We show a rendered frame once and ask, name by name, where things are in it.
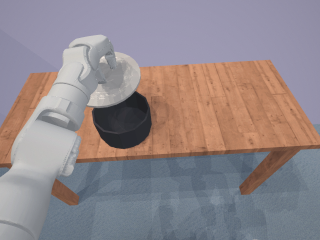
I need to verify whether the knob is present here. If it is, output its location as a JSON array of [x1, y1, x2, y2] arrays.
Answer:
[[99, 63, 112, 79]]

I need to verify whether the left robot upper arm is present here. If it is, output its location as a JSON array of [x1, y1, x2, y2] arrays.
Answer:
[[0, 119, 82, 240]]

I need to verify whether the left robot hand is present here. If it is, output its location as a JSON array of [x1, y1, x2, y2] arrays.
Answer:
[[68, 34, 117, 84]]

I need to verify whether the pot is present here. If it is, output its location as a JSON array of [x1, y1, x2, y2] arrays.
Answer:
[[92, 91, 152, 149]]

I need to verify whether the lid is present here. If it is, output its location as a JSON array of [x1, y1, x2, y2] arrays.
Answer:
[[86, 51, 141, 108]]

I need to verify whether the table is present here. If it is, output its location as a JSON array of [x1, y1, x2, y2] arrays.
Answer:
[[0, 60, 320, 206]]

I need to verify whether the left robot forearm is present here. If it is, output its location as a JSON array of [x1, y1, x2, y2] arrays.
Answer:
[[11, 42, 100, 165]]

